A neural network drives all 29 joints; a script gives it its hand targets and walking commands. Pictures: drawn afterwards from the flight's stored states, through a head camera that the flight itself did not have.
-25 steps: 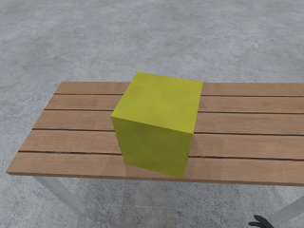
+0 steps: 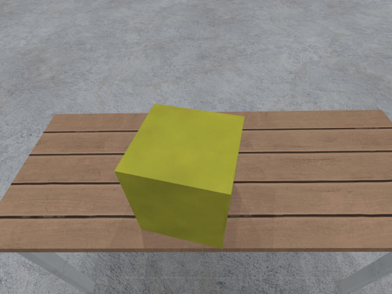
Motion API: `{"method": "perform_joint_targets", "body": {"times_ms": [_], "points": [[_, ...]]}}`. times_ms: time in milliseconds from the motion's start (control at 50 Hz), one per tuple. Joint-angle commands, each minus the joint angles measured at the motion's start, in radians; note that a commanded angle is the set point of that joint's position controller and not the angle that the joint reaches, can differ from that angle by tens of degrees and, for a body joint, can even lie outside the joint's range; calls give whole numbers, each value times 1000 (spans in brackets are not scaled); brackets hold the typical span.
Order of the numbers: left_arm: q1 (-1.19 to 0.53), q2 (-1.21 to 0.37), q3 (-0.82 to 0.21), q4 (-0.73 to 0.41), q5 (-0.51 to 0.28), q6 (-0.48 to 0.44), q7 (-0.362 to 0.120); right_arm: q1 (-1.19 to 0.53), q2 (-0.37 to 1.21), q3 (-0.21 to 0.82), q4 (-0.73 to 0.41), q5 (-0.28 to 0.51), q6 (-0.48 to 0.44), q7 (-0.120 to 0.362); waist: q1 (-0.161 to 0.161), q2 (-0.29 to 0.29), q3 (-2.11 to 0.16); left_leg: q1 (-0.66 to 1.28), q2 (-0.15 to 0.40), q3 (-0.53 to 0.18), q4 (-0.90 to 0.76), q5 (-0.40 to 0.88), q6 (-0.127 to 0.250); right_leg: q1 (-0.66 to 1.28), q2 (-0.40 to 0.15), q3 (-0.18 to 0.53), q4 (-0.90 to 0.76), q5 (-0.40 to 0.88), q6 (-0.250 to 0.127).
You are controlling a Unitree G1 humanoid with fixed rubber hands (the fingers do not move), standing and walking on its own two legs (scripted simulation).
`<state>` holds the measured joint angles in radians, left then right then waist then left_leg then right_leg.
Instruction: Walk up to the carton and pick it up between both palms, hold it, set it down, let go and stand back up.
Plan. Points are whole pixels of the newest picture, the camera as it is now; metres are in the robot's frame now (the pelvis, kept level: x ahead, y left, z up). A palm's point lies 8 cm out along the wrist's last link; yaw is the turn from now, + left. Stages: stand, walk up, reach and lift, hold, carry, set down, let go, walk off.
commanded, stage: walk up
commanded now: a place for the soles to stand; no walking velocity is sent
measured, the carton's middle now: (188, 177) +0.38 +0.04 +0.00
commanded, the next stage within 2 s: reach and lift in 0.84 s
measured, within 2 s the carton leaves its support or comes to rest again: neither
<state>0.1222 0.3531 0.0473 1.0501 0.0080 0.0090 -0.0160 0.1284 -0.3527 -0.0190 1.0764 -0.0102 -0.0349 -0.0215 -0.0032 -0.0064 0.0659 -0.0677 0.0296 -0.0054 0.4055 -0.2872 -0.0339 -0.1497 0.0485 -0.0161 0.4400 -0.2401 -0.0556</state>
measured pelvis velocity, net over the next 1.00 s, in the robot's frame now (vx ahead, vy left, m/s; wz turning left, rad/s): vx -0.02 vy -0.01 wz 0.02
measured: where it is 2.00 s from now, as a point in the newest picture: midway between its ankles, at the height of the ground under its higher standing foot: outside the picture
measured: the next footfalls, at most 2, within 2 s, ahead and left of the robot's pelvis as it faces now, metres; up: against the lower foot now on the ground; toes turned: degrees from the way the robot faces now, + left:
none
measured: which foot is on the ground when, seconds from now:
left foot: down 0.00-1.00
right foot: down 0.00-1.00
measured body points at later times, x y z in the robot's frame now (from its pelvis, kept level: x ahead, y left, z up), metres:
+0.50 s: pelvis +0.02 -0.01 +0.00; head +0.03 -0.01 +0.45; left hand +0.13 +0.29 -0.12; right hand +0.10 -0.32 -0.13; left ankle -0.04 +0.14 -0.74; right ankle +0.00 -0.08 -0.74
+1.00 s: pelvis -0.02 -0.01 -0.02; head +0.04 +0.01 +0.42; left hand +0.19 +0.27 -0.12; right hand +0.12 -0.31 -0.13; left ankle -0.04 +0.14 -0.74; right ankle +0.00 -0.08 -0.74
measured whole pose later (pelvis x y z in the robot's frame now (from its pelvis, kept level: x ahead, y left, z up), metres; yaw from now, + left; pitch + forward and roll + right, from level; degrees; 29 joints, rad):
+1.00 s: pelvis -0.02 -0.01 -0.02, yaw +1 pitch -1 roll +0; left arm -0.03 0.34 0.08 0.55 0.07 0.45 -0.03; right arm -0.01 -0.31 -0.11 1.00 -0.03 -0.15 0.03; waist -0.06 -0.05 0.17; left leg -0.26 0.04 -0.02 0.68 -0.39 -0.04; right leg -0.33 0.05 -0.05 0.68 -0.33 -0.07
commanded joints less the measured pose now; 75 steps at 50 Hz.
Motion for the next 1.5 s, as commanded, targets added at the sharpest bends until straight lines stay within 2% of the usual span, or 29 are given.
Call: {"method": "perform_joint_targets", "body": {"times_ms": [0,60,100,140,220,300,320,380,400,420,460,480,540,600,700,760,780,800,820,840,860,920,980,1060,1120,1220,1360,1380,1480], "points": [[-10,229,45,-62,-5,-10,11,-22,-230,-42,-59,1,-14,-18,8,-22,-94,-27,79,-34,-21,346,68,98,-143,106,-46,397,-5],[-22,227,46,-70,0,-13,11,-41,-211,-30,-65,3,-13,-17,8,-65,-91,-33,63,-10,5,291,60,88,-158,143,-67,421,-22],[-41,216,45,-81,-5,-12,11,-46,-200,-27,-74,0,-9,-15,1,16,-100,-38,50,2,-18,220,54,92,-170,169,-79,340,-25],[-58,217,40,-90,5,-14,11,-53,-210,-38,-84,-8,-8,-16,3,-29,-62,-66,61,-1,-29,231,62,82,-160,157,-64,326,-36],[-61,209,35,-91,-3,-15,3,-60,-227,-37,-79,-10,-13,-14,5,21,-92,-14,74,-5,-56,268,52,67,-147,157,-65,310,-21],[-70,215,28,-95,-4,-20,6,-67,-215,-32,-89,-3,-19,-14,0,-14,-97,-1,75,-8,-50,271,59,65,-149,158,-83,375,-15],[-66,220,35,-104,-1,-19,4,-49,-207,-34,-91,-7,-22,-12,-5,58,-136,22,74,4,-65,264,58,93,-153,171,-46,396,-23],[-63,218,38,-89,-3,-16,9,-58,-229,-43,-88,-8,-16,-11,-3,-39,-101,24,97,-1,-72,297,63,70,-129,147,-48,379,-11],[-60,211,33,-91,-5,-18,5,-48,-235,-45,-79,-9,-14,-11,-9,45,-131,37,83,15,-73,303,59,84,-129,171,-46,381,-17],[-37,208,41,-90,-6,-19,5,-62,-217,-41,-87,-11,-18,-12,10,-3,-114,29,85,13,-44,327,67,80,-128,162,-53,405,-15],[-35,205,35,-84,4,-19,10,-46,-215,-43,-93,-8,-13,-15,-2,19,-103,20,77,24,-44,370,60,98,-138,162,-38,451,-19],[-39,215,34,-80,-1,-16,9,-43,-207,-37,-97,-4,-13,-16,4,-43,-108,27,89,14,-37,367,55,100,-134,165,-44,469,-17],[-32,204,30,-87,-3,-11,10,-53,-202,-38,-94,0,-9,-16,0,-31,-99,13,64,29,-19,242,61,81,-143,201,-64,437,-19],[-35,222,30,-86,0,-13,14,-51,-226,-39,-89,-12,-6,-16,-5,28,-95,40,77,30,-41,303,56,56,-132,179,-56,448,-15],[-39,211,30,-84,4,-14,12,-44,-211,-44,-91,-3,-3,-11,-10,-48,-93,62,75,17,-32,252,75,38,-129,190,-66,395,-22],[-44,208,23,-91,-5,-18,13,-48,-207,-36,-92,-1,-8,-9,2,0,-82,60,80,21,-61,240,58,8,-135,205,-78,330,-27],[-25,210,23,-71,-3,-17,15,-52,-221,-45,-85,-3,-9,-13,-8,29,-72,68,75,19,-65,278,62,22,-130,186,-56,390,-20],[-50,220,28,-81,3,-11,14,-39,-209,-50,-87,-8,-9,-14,-12,-40,-78,67,95,17,-57,316,55,19,-117,168,-50,393,-20],[-53,212,21,-92,-3,-11,12,-31,-224,-40,-90,-9,-10,-12,-10,30,-56,66,100,11,-74,322,60,-17,-105,159,-44,357,-16],[-404,141,59,-443,2,163,34,-377,-66,-105,-148,-107,-158,26,-44,-98,57,-257,7,70,116,142,2,-193,-65,-40,57,167,51],[-430,130,44,-566,-4,289,38,-330,-115,-137,-179,-98,-164,54,-68,-98,7,-196,27,52,161,150,-1,-186,-64,-40,102,276,62],[-219,154,65,-637,67,475,-13,-154,-196,-144,-154,-19,-143,59,-68,-56,-226,-131,-23,52,263,220,-15,-23,-106,0,183,688,62],[-93,180,141,-655,109,507,-32,-58,-179,-141,-172,29,-155,20,-56,-62,-397,-121,-59,70,269,290,-4,161,-120,15,215,901,86],[-64,128,205,-740,152,478,-5,-50,-190,-123,-276,25,-151,9,-10,56,-317,-86,-53,93,183,295,-1,166,-87,13,127,616,68],[-83,122,200,-743,138,444,16,-46,-155,-104,-367,20,-123,21,1,42,-199,-125,-38,110,109,160,8,108,-63,27,64,306,68],[-148,96,110,-781,56,423,26,-19,-56,-120,-489,-14,-52,42,-43,33,-7,-220,-5,128,22,-128,32,35,-53,38,17,-147,38],[-150,85,84,-776,12,342,28,-4,-73,-142,-666,-28,-3,38,-39,159,-21,-624,93,110,-109,-303,111,370,43,-24,212,38,71],[-183,94,95,-760,1,325,19,-41,-49,-129,-715,-37,6,32,-39,92,-10,-676,79,112,-119,-360,130,405,46,-4,205,-27,78],[-170,121,114,-714,-31,285,-7,-16,1,-143,-806,-60,44,-10,-47,-22,43,-664,53,130,-102,-319,133,406,16,58,127,-176,99]]}}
